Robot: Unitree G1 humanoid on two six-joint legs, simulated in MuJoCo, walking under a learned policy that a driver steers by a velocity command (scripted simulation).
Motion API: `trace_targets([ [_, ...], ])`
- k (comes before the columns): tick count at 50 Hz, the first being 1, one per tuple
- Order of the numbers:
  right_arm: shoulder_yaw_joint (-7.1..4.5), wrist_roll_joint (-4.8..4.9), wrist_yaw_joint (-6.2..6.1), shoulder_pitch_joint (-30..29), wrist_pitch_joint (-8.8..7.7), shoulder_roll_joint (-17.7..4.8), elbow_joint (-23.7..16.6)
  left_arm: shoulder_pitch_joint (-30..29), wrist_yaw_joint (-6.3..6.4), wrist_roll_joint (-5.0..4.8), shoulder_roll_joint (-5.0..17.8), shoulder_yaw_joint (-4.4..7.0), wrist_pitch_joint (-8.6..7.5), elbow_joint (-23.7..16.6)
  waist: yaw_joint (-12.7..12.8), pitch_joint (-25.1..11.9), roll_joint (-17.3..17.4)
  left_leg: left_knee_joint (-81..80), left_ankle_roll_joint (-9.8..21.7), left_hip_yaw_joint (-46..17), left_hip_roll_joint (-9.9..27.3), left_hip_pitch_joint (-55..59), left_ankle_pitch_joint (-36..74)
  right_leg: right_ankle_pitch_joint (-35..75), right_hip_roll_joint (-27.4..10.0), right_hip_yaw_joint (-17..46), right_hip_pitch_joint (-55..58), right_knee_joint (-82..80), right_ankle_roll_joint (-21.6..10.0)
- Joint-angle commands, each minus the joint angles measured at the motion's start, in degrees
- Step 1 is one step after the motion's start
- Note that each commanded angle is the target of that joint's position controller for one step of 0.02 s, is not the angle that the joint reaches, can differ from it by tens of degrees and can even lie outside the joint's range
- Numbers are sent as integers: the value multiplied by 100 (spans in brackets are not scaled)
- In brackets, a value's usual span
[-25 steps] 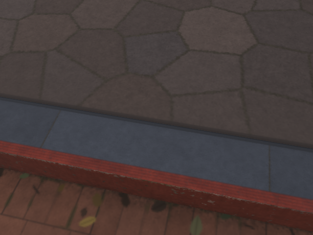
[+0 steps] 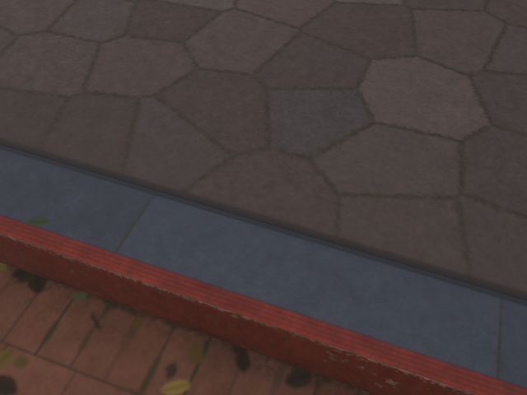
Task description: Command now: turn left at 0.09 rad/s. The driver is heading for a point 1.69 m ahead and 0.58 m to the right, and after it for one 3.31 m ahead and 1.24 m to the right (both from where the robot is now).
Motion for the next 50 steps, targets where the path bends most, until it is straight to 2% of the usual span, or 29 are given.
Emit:
trace_targets([
  [1, -138, 2, 10, 50, -113, -713, -94, 137, -5, 115, 643, 95, -151, -198, 49, -452, 456, -600, 371, -1167, 1132, -76, 773, 1676, -233, 275, 1065, -1237, -222],
  [2, -154, -88, 49, 289, -158, -741, -35, 204, 14, 90, 979, 147, -148, -186, -187, -603, -42, -437, 153, -823, 729, -230, -20, 2053, -517, 432, 1300, -940, -397],
  [3, -91, -144, 106, 564, -65, -557, 148, 172, -126, 158, 712, 88, -77, -27, -252, -504, -572, -631, 61, -504, 384, 49, -235, 994, -557, 615, 855, -1128, -574],
  [4, -106, -171, 138, 297, -1, -681, 220, 121, -210, 151, 553, 84, -44, -25, -60, -230, -527, -372, 27, -354, 278, 281, -540, -338, -374, 562, 400, -1353, -620],
  [6, -152, -172, 216, 206, 50, -769, 213, 90, -252, 164, 620, 96, 6, 18, -66, 109, -665, -75, 105, -266, 191, 197, -1320, -1725, -277, 641, -23, -1634, -727],
  [8, -163, -170, 227, 314, 6, -770, 270, 107, -240, 134, 642, 104, -3, 19, -90, 427, -464, -201, 210, -409, 252, -90, -1792, -2143, -237, 674, -136, -1571, -795],
  [11, -199, -135, 141, 687, -149, -851, 458, 11, -208, 102, 492, 78, -124, -66, -193, 530, 214, -729, 472, -1121, 601, 147, -2269, -1736, 17, 444, -370, -908, -816],
  [14, -330, -89, 88, 1245, -230, -1243, 730, -205, -217, 190, 246, 5, -330, -221, -303, 592, 1173, -1594, 994, -2664, 1642, 966, -2119, -653, 422, -294, -1046, 97, -777],
  [17, -313, -63, 109, 967, -281, -1064, 771, 279, -222, 136, 221, 6, -473, -6, 38, 380, 1004, -1193, 834, -2008, 1506, 661, -280, -273, 364, -280, 98, -686, -958],
  [18, -272, -38, 110, 570, -302, -923, 683, 867, -196, 127, 289, 32, -508, 222, 389, 186, 833, -785, 606, -1462, 1212, 81, 295, -130, 288, -64, 1110, -1085, -1070],
  [19, -210, -37, 116, -2, -360, -705, 474, 1639, -149, 149, 695, 150, -542, 497, 767, 122, 17, 435, 290, -538, 565, -667, 995, -266, -276, 926, 2018, -1642, -1300],
  [20, -196, -60, 120, -86, -424, -631, 314, 2237, -104, 166, 1286, 331, -525, 736, 840, 84, -1138, 1774, 54, 174, -10, -2137, 78, 841, -1224, 2314, 3293, -1998, -1649],
  [21, -240, -136, 72, -107, -393, -843, 356, 2323, -120, 186, 1035, 274, -500, 836, 773, 291, -800, 2593, 56, 125, 73, -3028, -1654, 2183, -1721, 2515, 3518, -1873, -1863],
  [22, -231, -144, 64, 122, -361, -785, 487, 2085, -137, 216, 758, 194, -494, 771, 542, 295, -254, 3001, 73, -124, 343, -3093, -1645, 2528, -1629, 2071, 3403, -1734, -1863],
  [24, -191, -96, 146, 110, -328, -656, 520, 1603, -142, 210, 479, 99, -479, 729, 277, 435, -269, 3040, 48, -52, 607, -3082, -1135, 2235, -1286, 1471, 2969, -2024, -1663],
  [28, -65, -180, 315, -438, -285, -432, 262, 1224, -162, 88, 445, 40, -542, 835, 86, 563, -485, 1958, -150, 406, 471, -2217, -161, 2951, -701, 535, 1850, -2361, -1414],
  [31, -31, -138, 267, -549, -302, -458, 193, 1115, -163, 76, 656, 68, -609, 922, -21, 397, -629, 863, -31, 614, 201, -759, 471, 4262, -653, 200, 1185, -2229, -1208],
  [33, -125, -133, 159, 168, -319, -677, 439, 959, -129, 17, 726, 68, -625, 932, -408, -42, -539, 585, 169, 562, 47, 119, 799, 5348, -703, 93, 1271, -1391, -1059],
  [34, -183, -164, 115, 890, -346, -760, 727, 854, -115, -3, 665, 36, -597, 909, -728, -385, -331, 292, 276, 549, -4, 834, 1000, 5340, -572, -25, 1191, -547, -947],
  [35, -242, -246, 71, 1472, -378, -898, 923, 859, -117, 1, 584, -16, -579, 848, -944, -688, -125, 137, 379, 349, 229, 1702, 955, 4588, -361, -110, 617, 503, -863],
  [36, -337, -335, 31, 2118, -402, -1379, 1003, 1091, -121, 55, 213, -118, -542, 718, -983, -1223, 858, -156, 562, -1226, 1661, 2505, 614, 1737, 103, -373, -164, 2253, -765],
  [37, -425, -247, 81, 2101, -353, -1847, 1060, 1819, -110, -34, -74, -151, -463, 779, -592, -1548, 1876, -1143, 1262, -3642, 2679, 2698, 88, -1583, 969, -67, -1321, 3802, -731],
  [38, -393, -28, 119, 1366, -311, -1510, 926, 1555, -102, 128, 341, -66, -396, 854, -361, -845, 867, -1416, 1213, -3405, 2431, 1838, -1434, -1091, 450, 374, -1500, 4048, -857],
  [39, -256, -9, 136, 684, -315, -1011, 748, 1184, -164, 184, 368, -56, -407, 781, -195, -156, 614, -1622, 1100, -2690, 2121, 992, -1698, -529, 235, 227, -1534, 3926, -884],
  [40, -177, -42, 145, 449, -353, -764, 725, 1045, -196, 166, 270, -80, -431, 758, -69, 74, 525, -1829, 972, -2156, 1841, 555, -1123, -239, 65, 191, -1375, 3661, -867],
  [44, -90, -71, 97, 900, -543, -588, 1018, 1101, -244, 205, 68, -116, -330, 843, 90, -221, 485, -1783, 956, -1023, 1514, 346, 1508, 49, -1, -40, -887, 3573, -685],
  [47, -83, -39, 85, 1169, -557, -613, 1160, 594, -277, 242, 53, -103, -276, 685, 34, 7, 436, -1998, 1024, -874, 1466, 435, 775, 380, -165, -95, -1617, 3392, -578],
  [49, -67, -78, 70, 1720, -526, -492, 1392, 606, -217, 248, -149, -116, -172, 713, -50, -4, 751, -1978, 1322, -1111, 1534, 607, 90, 30, -38, -407, -2342, 4953, -518],
  [50, -72, -61, 58, 1936, -525, -496, 1481, 274, -184, 252, -81, -84, -147, 565, -137, 187, 595, -2094, 1463, -1364, 1645, 836, -660, -100, -112, -334, -3155, 5601, -504],
])
Velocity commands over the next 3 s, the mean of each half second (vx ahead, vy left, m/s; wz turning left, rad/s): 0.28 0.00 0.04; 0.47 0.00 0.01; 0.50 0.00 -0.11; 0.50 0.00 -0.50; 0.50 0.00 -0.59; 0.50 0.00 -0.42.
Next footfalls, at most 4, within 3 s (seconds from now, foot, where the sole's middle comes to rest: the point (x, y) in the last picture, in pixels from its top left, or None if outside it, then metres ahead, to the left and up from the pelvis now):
0.02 right None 0.06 -0.14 -0.77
0.70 left None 0.37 0.07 -0.77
1.36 right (319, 283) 0.71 -0.11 -0.59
1.88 left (285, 168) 1.10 -0.04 -0.59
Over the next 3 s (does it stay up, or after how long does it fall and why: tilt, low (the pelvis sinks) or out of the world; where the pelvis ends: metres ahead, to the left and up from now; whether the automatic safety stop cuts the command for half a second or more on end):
stays up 1.46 -0.42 0.18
